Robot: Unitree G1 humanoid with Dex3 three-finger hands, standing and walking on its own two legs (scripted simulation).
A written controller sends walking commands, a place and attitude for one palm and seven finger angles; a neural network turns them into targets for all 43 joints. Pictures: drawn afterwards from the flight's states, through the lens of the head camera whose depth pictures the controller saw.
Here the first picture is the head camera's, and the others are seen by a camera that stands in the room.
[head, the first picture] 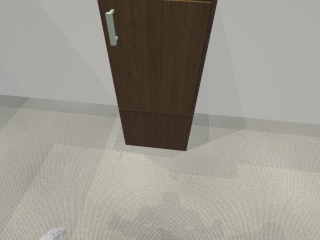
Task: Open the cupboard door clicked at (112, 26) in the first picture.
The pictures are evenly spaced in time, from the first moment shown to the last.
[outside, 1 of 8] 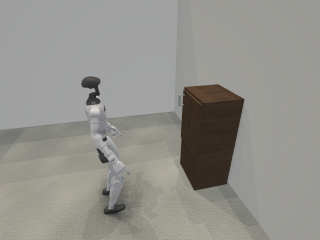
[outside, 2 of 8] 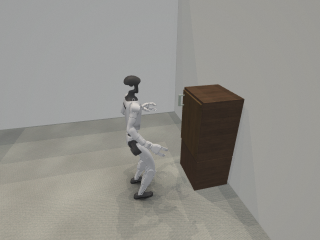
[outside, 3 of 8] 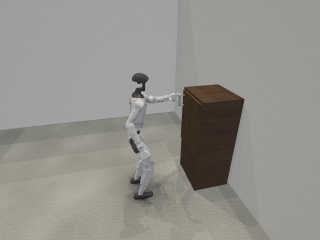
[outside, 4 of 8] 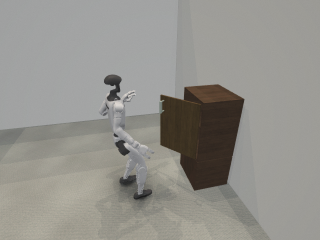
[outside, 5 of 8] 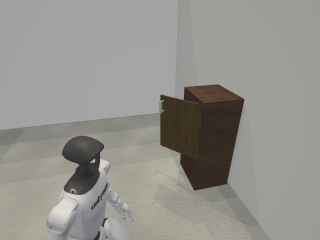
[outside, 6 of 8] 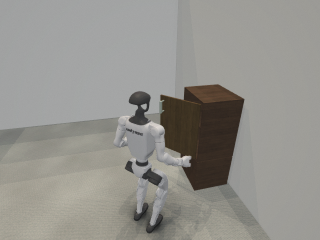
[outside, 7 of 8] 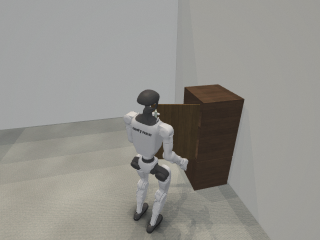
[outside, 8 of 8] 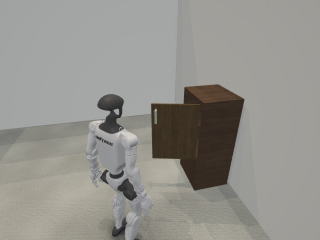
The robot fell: no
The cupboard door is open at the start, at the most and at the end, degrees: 0 76 74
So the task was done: yes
